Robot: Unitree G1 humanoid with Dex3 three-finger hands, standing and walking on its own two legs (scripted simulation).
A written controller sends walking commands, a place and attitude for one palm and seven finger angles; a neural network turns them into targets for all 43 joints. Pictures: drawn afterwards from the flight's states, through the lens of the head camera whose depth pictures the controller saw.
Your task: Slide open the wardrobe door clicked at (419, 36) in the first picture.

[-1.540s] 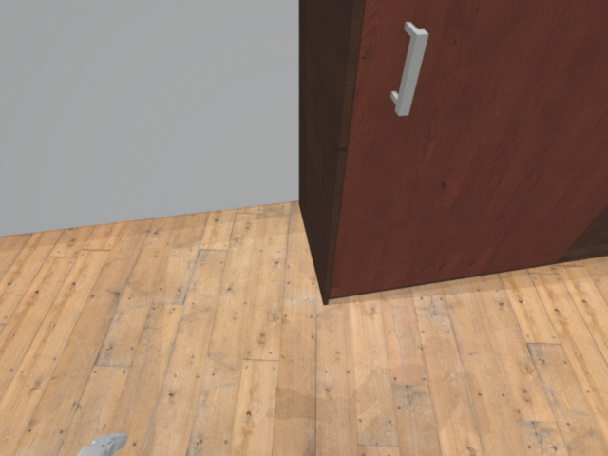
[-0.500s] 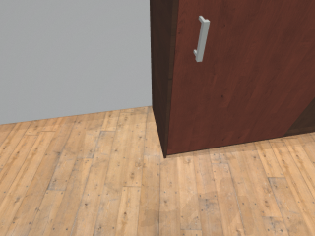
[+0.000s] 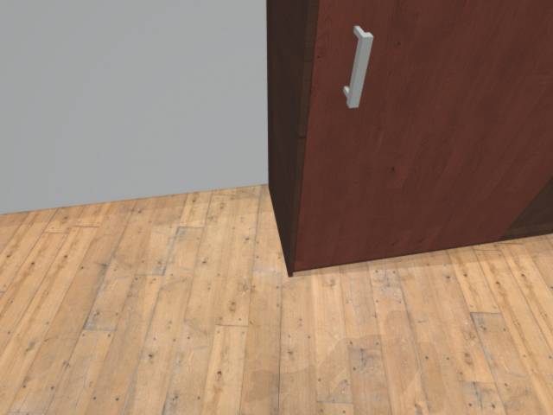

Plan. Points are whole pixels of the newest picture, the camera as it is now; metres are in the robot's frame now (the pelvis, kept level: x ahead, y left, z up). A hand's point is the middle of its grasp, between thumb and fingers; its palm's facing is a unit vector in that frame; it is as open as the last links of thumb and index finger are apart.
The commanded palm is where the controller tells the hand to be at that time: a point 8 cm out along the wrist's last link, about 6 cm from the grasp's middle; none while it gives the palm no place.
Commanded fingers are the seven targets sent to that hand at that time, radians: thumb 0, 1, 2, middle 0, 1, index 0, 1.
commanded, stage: walk to a spot facing it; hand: left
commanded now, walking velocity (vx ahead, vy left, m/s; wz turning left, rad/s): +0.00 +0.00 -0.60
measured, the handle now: (355, 67) +0.77 -0.12 +0.14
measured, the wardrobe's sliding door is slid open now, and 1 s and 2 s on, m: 0.00 0.00 0.00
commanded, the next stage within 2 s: none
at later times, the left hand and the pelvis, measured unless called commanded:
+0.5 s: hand out of the picture +0.05 +0.16 -0.17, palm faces -0.14 -0.95 -0.27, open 7.4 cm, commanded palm none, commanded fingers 0.00 0.90 0.90 -0.20 -0.30 -0.20 -0.30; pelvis -0.02 -0.03 -0.02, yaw -12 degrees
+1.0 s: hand out of the picture +0.11 +0.21 -0.18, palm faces -0.39 -0.89 -0.22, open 7.4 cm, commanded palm none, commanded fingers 0.00 0.90 0.90 -0.20 -0.30 -0.20 -0.30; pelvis -0.05 +0.04 -0.01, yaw -29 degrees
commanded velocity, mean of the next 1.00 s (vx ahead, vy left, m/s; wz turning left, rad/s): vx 0.00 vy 0.00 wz -0.60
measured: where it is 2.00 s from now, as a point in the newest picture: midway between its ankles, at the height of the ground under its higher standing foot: outside the picture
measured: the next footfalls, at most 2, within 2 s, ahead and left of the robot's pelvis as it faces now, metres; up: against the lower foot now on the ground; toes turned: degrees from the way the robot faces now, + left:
left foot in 0.92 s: +0.03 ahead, +0.12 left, +0.00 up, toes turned -27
right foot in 1.38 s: -0.14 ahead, -0.07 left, +0.00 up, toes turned -49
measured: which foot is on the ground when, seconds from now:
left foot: down 0.00-0.38, up 0.40-0.90, down 0.92-1.00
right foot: down 0.00-0.92, up 0.94-1.00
